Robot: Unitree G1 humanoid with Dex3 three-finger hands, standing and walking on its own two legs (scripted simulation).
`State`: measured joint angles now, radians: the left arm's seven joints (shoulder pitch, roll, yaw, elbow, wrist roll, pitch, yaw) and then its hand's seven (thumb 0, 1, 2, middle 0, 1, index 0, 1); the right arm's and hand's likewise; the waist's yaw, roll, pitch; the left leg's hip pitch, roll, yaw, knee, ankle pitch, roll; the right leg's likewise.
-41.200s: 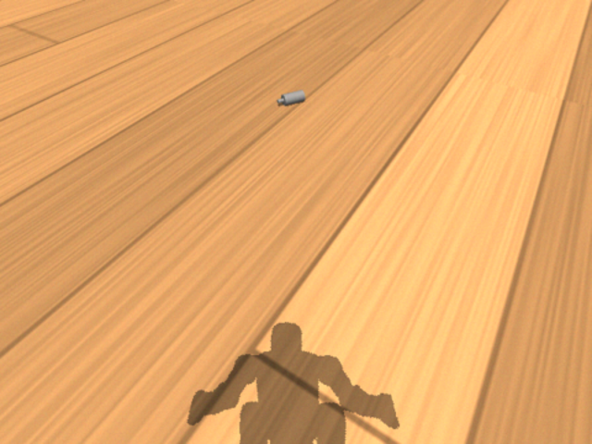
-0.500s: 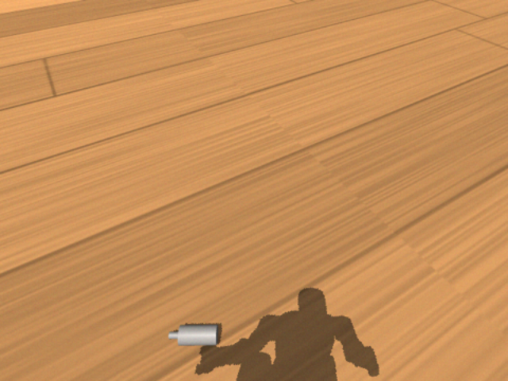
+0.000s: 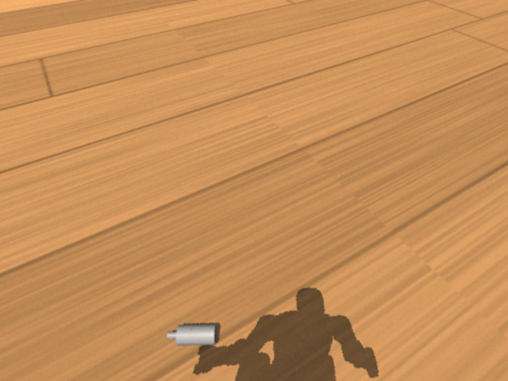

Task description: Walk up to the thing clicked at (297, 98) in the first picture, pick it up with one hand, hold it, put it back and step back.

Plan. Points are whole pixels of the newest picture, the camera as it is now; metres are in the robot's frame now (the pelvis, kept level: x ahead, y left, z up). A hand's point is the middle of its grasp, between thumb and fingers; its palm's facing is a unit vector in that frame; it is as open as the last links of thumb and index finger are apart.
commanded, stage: stand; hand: left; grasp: from above
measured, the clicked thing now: (191, 334) +0.42 +0.25 -0.75
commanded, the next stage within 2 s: step back in 0.20 s
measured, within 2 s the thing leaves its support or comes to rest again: neither
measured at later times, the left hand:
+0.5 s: hand out of the picture +0.07 +0.29 -0.18, palm faces -0.04 -0.92 -0.39, open 7.3 cm
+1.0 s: hand out of the picture -0.09 +0.25 -0.15, palm faces -0.07 -0.91 -0.42, open 7.4 cm
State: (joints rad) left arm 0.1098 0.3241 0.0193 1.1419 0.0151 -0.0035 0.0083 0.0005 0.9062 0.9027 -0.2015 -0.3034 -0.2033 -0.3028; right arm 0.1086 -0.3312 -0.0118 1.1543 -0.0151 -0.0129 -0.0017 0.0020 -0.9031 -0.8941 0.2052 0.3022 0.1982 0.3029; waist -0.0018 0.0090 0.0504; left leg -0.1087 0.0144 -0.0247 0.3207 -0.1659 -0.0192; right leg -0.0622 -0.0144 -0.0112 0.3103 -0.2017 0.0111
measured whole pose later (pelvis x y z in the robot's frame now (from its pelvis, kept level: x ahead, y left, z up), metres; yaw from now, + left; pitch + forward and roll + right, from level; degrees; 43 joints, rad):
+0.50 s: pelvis -0.05 +0.02 -0.02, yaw -1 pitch -2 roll +0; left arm 0.06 0.40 0.05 0.96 0.01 0.05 0.01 0.00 0.90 0.90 -0.20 -0.30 -0.20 -0.30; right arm 0.06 -0.39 -0.06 1.00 -0.01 0.04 0.02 0.00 -0.90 -0.89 0.20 0.30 0.20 0.30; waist -0.01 -0.02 0.18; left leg -0.34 -0.01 0.00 0.62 -0.24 0.02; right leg -0.32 -0.02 0.03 0.66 -0.32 -0.01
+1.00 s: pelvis -0.16 -0.02 -0.01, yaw -3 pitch +0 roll +2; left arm 0.22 0.32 0.07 0.88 0.04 0.05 0.01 0.00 0.90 0.90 -0.21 -0.30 -0.21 -0.30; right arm 0.15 -0.41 -0.05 0.93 0.00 0.05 -0.01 0.00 -0.90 -0.89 0.21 0.30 0.20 0.30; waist 0.01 0.04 0.14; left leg -0.47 -0.14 -0.16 1.13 -0.44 -0.01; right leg -0.27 0.00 0.04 0.56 -0.28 -0.02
